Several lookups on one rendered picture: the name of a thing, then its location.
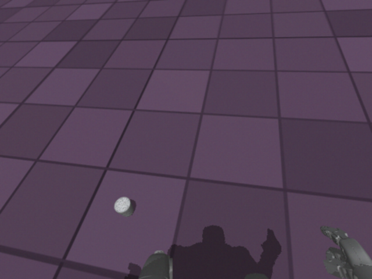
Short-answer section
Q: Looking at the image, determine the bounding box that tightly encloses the right robot arm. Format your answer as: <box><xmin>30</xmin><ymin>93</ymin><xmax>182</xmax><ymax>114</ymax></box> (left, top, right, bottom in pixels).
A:
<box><xmin>352</xmin><ymin>266</ymin><xmax>372</xmax><ymax>279</ymax></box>

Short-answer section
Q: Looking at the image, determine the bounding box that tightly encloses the right robot hand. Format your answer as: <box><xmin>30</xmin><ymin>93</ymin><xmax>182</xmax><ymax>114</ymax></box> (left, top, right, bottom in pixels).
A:
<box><xmin>320</xmin><ymin>226</ymin><xmax>372</xmax><ymax>279</ymax></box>

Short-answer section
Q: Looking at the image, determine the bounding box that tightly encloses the cup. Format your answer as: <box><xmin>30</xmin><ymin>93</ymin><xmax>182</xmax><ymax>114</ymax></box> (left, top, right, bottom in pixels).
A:
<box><xmin>114</xmin><ymin>197</ymin><xmax>133</xmax><ymax>217</ymax></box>

